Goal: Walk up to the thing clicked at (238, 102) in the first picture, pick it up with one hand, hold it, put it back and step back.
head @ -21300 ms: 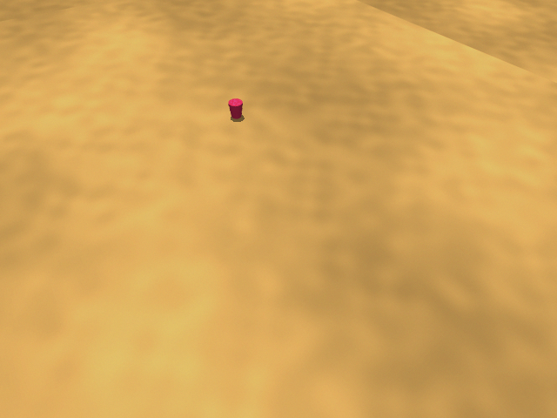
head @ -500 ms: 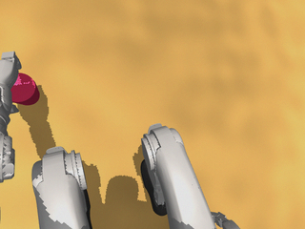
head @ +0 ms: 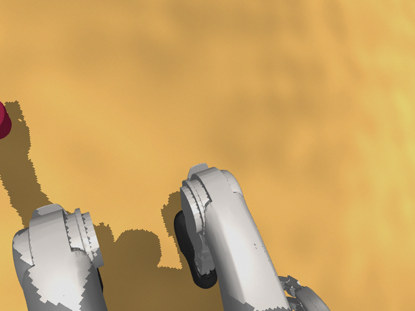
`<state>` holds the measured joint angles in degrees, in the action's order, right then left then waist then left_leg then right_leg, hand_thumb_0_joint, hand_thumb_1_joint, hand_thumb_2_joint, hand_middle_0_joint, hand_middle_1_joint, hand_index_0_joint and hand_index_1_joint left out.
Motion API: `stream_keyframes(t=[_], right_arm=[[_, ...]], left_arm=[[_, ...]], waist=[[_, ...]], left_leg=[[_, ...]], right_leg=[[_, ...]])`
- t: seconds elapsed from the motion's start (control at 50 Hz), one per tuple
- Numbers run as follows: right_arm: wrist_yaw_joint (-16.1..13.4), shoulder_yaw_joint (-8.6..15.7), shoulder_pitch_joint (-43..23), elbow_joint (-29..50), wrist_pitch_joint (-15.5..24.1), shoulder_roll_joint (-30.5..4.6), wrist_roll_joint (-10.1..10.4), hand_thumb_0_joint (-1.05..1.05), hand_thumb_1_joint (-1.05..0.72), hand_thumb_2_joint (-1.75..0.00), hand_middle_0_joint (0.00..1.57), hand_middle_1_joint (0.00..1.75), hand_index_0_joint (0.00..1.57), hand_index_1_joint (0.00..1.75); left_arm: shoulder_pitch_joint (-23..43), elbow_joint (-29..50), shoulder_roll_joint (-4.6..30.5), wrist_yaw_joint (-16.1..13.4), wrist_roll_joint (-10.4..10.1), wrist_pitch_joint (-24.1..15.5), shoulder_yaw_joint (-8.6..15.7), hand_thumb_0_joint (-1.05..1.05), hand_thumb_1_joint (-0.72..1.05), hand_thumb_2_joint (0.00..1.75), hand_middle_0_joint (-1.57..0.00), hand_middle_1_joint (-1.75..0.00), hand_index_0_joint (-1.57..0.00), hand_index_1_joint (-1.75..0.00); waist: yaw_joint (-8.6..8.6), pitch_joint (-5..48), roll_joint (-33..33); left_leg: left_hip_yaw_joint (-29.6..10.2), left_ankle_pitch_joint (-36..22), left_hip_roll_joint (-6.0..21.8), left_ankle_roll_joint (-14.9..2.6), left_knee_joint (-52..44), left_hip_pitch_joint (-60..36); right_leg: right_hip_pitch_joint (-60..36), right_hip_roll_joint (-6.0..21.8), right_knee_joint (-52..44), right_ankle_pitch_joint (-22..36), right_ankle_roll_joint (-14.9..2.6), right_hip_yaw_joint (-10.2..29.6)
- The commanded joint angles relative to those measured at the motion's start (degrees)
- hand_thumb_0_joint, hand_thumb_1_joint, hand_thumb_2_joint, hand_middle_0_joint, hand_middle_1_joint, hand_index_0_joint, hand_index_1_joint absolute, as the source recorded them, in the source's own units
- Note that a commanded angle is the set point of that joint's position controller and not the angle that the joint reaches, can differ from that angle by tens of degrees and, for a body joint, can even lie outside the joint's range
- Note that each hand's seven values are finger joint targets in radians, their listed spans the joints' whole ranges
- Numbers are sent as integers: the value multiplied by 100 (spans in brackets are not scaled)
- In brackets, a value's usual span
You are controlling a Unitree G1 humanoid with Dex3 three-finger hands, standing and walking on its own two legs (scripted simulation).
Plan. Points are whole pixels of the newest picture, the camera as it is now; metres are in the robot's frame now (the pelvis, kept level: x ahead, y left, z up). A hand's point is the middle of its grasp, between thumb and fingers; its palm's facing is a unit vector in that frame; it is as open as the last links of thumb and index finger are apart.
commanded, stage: rest palm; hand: left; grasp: from above
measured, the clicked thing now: out of the picture +0.50 +0.27 -0.27
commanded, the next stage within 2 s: close in 0.28 s
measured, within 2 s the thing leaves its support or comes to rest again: neither
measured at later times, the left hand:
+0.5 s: hand out of the picture +0.48 +0.28 -0.23, palm faces -0.45 -0.13 -0.88, open 12.1 cm
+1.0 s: hand out of the picture +0.48 +0.28 -0.23, palm faces -0.44 -0.11 -0.89, open 11.9 cm
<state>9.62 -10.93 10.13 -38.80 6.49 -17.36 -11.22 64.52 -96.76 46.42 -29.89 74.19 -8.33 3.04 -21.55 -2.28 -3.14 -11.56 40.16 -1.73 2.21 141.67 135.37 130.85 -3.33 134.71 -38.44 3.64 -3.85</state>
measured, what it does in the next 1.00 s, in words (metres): stands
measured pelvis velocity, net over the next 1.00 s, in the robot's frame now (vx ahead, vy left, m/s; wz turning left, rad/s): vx -0.01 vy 0.01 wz -0.06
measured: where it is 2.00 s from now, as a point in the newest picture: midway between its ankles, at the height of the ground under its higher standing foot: (149, 285)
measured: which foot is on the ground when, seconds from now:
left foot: down 0.00-1.00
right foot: down 0.00-1.00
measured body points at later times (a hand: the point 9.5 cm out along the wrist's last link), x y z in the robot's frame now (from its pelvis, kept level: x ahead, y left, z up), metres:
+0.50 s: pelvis +0.00 +0.01 -0.01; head +0.27 +0.10 +0.34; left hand +0.50 +0.28 -0.18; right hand +0.01 -0.26 -0.07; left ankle +0.07 +0.13 -0.28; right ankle +0.11 -0.13 -0.28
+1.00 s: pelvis -0.01 +0.01 +0.00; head +0.27 +0.11 +0.34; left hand +0.50 +0.28 -0.18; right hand +0.01 -0.24 -0.06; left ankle +0.07 +0.13 -0.28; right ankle +0.11 -0.13 -0.28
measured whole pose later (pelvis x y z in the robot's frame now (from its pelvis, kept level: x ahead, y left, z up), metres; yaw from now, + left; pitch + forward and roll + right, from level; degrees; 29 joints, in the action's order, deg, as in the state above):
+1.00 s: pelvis -0.01 +0.01 +0.00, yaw -3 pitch +30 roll -14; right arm 13.5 -16.3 9.6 -36.9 10.1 -18.6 -13.1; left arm 65.1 -100.3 53.2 -33.2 73.2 -9.1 3.5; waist -23.5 -6.7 -5.3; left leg -14.0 40.4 -1.1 1.0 143.8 134.5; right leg 128.5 -4.2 133.9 -37.5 3.9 -6.1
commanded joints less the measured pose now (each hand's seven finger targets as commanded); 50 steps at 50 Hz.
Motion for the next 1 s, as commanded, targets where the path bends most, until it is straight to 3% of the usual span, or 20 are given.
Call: stream_keyframes(t=[0.0, 0.02, 0.08, 0.12, 0.22, 0.24, 0.32, 0.42, 0.44, 0.46, 0.5, 0.68, 0.74, 0.88, 0.9, 0.98], right_arm=[[27, 450, 1292, -68, 79, -1664, -40, 0, -90, -90, 20, 30, 20, 30], [21, 470, 1262, -54, 84, -1694, -12, 0, -90, -90, 20, 30, 20, 30], [97, 449, 1315, -61, 152, -1784, -62, 0, -90, -90, 20, 30, 20, 30], [121, 467, 1402, -88, 150, -1820, -82, 0, -90, -90, 20, 30, 20, 30], [193, 466, 1454, -97, 184, -1866, -114, 0, -91, -90, 20, 30, 20, 30], [192, 462, 1419, -121, 172, -1866, -107, 0, -91, -90, 20, 30, 20, 30], [249, 428, 1431, -148, 170, -1841, -133, 0, -91, -90, 20, 30, 20, 30], [287, 323, 1348, -131, 201, -1867, -138, 0, -90, -90, 20, 30, 20, 30], [281, 326, 1342, -147, 196, -1898, -146, 0, -90, -90, 20, 30, 20, 30], [289, 311, 1311, -140, 207, -1889, -146, 0, -90, -90, 20, 30, 20, 30], [281, 286, 1265, -122, 213, -1902, -131, 0, -90, -90, 20, 30, 20, 30], [302, 95, 1118, 14, 326, -1961, -187, 0, -90, -90, 20, 30, 20, 30], [279, 74, 1087, 49, 323, -1954, -169, 0, -90, -90, 20, 30, 20, 30], [319, 45, 1110, 108, 356, -1954, -172, 0, -90, -90, 20, 30, 20, 30], [306, 51, 1082, 91, 337, -1944, -159, 0, -90, -90, 20, 30, 20, 30], [322, 84, 1109, 72, 329, -1937, -140, 0, -90, -90, 20, 30, 20, 30]], left_arm=[[1778, 730, 1294, -315, -100, 61, 181, 0, -38, 106, -9, -122, -14, -116], [1739, 841, 1255, -337, -112, 67, 153, 0, -39, 107, -9, -122, -14, -117], [1583, 609, 1334, -311, -106, 92, 261, 0, -38, 108, -9, -123, -14, -117], [1490, 783, 1557, -319, -121, 72, 450, 0, -38, 109, -10, -122, -14, -118], [1409, 796, 1479, -267, -125, -11, 451, 0, -36, 109, -10, -126, -16, -121], [1416, 923, 1589, -281, -128, -47, 482, 0, -36, 110, -11, -125, -16, -120], [1353, 657, 1353, -247, -84, -91, 290, 0, -36, 109, -10, -125, -15, -120], [1366, 394, 1418, -319, -67, -125, 217, 0, -24, 110, -17, -125, -22, -119], [1367, 549, 1523, -355, -49, -141, 273, 0, -23, 110, -18, -125, -23, -119], [1370, 323, 1454, -370, -25, -128, 199, 0, -22, 109, -18, -126, -24, -120], [1426, 343, 1531, -423, -31, -142, 210, 0, -22, 107, -17, -125, -24, -118], [1468, -4, 1559, -462, -24, -92, 52, 0, -24, 98, -17, -119, -23, -112], [1325, -115, 1659, -486, -57, -76, 41, 0, -23, 99, -19, -119, -25, -112], [1510, 131, 1618, -474, -57, -74, 1, 0, -20, 100, -23, -116, -28, -111], [1383, 106, 1635, -486, -108, -48, 8, 0, -21, 101, -23, -115, -28, -111], [1449, 164, 1552, -497, -87, -28, -2, 0, -19, 101, -25, -115, -29, -111]], waist=[[-183, 3770, 2419], [-90, 3859, 2488], [-228, 3637, 2441], [-191, 3703, 2432], [-271, 3569, 2500], [-200, 3700, 2648], [-302, 3474, 2539], [-353, 3197, 2424], [-287, 3365, 2546], [-352, 3241, 2499], [-321, 3227, 2413], [-517, 2763, 2226], [-441, 2876, 2229], [-504, 2896, 2294], [-433, 3030, 2365], [-439, 3022, 2587]], left_leg=[[679, -1209, 140, -346, -1324, -2898], [678, -1285, 140, -316, -1351, -2997], [649, -1361, 156, -311, -1208, -2965], [638, -1442, 165, -323, -1193, -2935], [556, -1399, 180, -286, -1204, -2974], [543, -1417, 193, -271, -1238, -3032], [492, -1365, 195, -271, -1242, -3020], [448, -1233, 202, -289, -1210, -2890], [444, -1335, 202, -276, -1275, -2986], [435, -1275, 210, -277, -1244, -2939], [427, -1155, 212, -290, -1264, -2826], [395, -923, 221, -317, -1261, -2637], [374, -810, 225, -320, -1335, -2618], [323, -946, 238, -307, -1315, -2714], [331, -985, 250, -292, -1352, -2798], [290, -1083, 256, -240, -1401, -2902]], right_leg=[[-2185, -88, -1148, 1513, -524, -793], [-2129, -88, -1173, 1527, -559, -822], [-2097, -89, -1084, 1608, -551, -866], [-2306, -100, -1123, 1697, -531, -846], [-2219, -109, -1104, 1598, -557, -955], [-2289, -119, -1103, 1604, -571, -948], [-2156, -129, -1066, 1583, -548, -988], [-2054, -137, -1088, 1487, -536, -1031], [-2163, -147, -1101, 1556, -539, -1028], [-2108, -159, -1067, 1535, -549, -1040], [-2082, -168, -1119, 1442, -533, -1043], [-2043, -174, -1181, 1286, -497, -1064], [-2165, -192, -1218, 1218, -489, -1065], [-2130, -182, -1194, 1353, -470, -1072], [-2234, -204, -1197, 1401, -478, -1056], [-2051, -185, -1117, 1442, -523, -1101]])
